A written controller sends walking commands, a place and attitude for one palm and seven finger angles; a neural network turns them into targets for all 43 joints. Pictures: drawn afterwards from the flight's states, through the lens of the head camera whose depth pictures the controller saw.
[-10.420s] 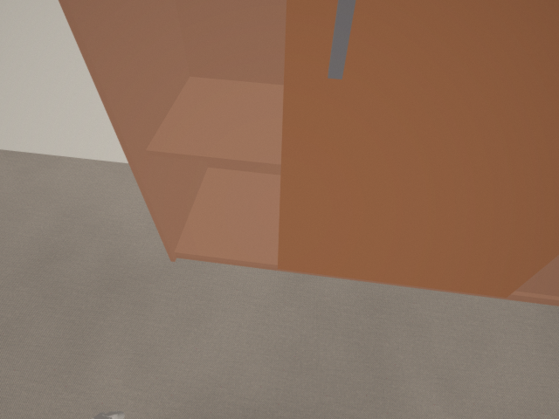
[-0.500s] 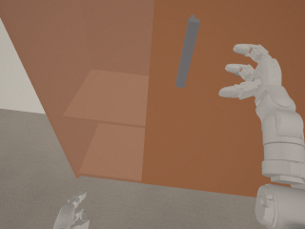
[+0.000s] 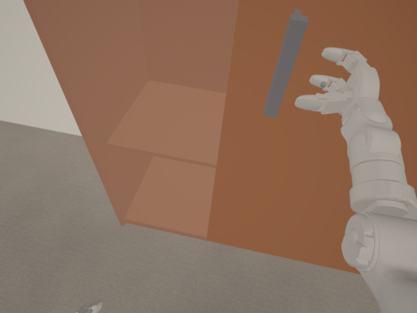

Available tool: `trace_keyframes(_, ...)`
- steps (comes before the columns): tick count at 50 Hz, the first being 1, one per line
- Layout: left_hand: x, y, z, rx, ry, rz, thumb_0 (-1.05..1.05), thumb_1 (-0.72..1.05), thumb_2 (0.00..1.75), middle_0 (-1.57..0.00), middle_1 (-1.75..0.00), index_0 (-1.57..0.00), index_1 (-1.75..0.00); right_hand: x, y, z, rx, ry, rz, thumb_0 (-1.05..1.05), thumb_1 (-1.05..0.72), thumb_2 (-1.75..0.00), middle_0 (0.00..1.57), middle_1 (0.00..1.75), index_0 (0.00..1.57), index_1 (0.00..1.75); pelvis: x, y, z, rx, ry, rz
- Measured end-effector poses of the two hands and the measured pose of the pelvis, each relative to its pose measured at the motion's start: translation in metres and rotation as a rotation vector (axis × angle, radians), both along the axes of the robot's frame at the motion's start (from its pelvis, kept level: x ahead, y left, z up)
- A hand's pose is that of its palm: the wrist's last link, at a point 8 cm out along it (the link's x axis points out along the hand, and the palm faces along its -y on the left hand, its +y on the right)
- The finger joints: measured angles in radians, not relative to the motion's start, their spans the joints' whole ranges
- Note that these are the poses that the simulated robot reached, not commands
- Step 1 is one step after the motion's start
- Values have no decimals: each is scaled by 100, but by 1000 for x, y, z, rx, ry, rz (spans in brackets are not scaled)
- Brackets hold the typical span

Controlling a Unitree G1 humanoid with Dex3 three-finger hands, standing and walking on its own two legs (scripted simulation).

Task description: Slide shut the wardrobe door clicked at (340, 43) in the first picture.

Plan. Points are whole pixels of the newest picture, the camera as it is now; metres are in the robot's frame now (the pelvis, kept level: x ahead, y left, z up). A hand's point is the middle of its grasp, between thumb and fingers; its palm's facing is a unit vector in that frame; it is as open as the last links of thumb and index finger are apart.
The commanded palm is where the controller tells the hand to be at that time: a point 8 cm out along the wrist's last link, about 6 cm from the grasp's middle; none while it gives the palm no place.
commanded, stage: move the hooked fingers beside the handle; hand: right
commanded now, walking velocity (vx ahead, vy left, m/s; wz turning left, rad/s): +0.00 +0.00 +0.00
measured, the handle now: (282, 66) +0.53 -0.06 +0.23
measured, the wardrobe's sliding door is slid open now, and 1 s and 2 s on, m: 0.43 0.43 0.43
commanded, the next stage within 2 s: feel for the door with the fingertips in 0.78 s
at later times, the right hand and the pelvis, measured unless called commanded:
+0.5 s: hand (322, 86) +0.46 -0.12 +0.24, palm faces +0.08 +1.00 +0.03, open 14.0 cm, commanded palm +0.43 -0.18 +0.24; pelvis +0.00 +0.00 +0.00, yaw +0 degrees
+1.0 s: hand (320, 82) +0.46 -0.12 +0.24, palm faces +0.07 +1.00 +0.02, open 14.0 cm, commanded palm +0.44 -0.17 +0.24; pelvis +0.00 +0.00 +0.00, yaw +0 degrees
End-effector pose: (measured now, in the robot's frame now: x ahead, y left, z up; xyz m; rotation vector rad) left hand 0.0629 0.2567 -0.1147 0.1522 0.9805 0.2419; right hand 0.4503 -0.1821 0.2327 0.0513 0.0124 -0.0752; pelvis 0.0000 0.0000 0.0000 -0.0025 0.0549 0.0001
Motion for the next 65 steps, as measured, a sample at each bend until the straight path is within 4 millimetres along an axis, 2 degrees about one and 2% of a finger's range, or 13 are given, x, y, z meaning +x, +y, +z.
trace_keyframes(5,-10,2,1,-2,11,26,1,91,89,-20,-30,-20,-30,1,-10,-5,-50,-38,-29,-2,50,-30,32,121,30,120,3,0,0,0,0,11)
trace_keyframes(9,-8,2,1,-5,14,23,1,91,89,-20,-30,-20,-30,-3,-11,-1,-49,-69,-17,-2,50,-30,32,121,30,120,5,0,0,2,-5,8)
trace_keyframes(22,41,-8,8,-24,-104,-48,1,91,89,-20,-30,-20,-30,-13,8,1,-31,-45,3,-2,50,-30,30,120,30,120,3,0,0,1,-11,-4)
trace_keyframes(29,55,-13,13,-38,-142,-71,1,91,89,-20,-30,-20,-30,-21,4,11,-49,-70,-22,-2,50,-30,30,120,30,120,2,3,0,-2,-23,-7)
trace_keyframes(37,45,-7,9,-19,-103,-74,1,91,89,-20,-30,-20,-30,-21,-2,-1,-46,-9,-18,-2,50,-30,30,120,30,120,-3,5,-1,2,-22,-20)
trace_keyframes(46,19,-1,4,-9,-52,-37,1,91,89,-20,-30,-20,-30,-13,7,12,-35,-79,1,-2,50,-30,30,120,30,120,-3,3,-1,2,-17,-11)
trace_keyframes(52,9,-1,2,-17,-36,-16,1,91,89,-20,-30,-20,-30,-11,12,6,-38,-31,10,-2,50,-30,30,120,30,120,-2,2,0,2,-15,-3)
trace_keyframes(57,8,-4,2,-19,-35,-21,1,91,89,-20,-30,-20,-30,-13,21,-1,-25,-38,16,-2,50,-30,30,120,30,120,-3,0,0,3,-15,-3)
trace_keyframes(65,22,-11,5,-35,-76,-39,1,91,89,-20,-30,-20,-30,-17,37,11,-25,-80,20,-2,50,-30,30,120,30,120,-3,-1,0,2,-19,2)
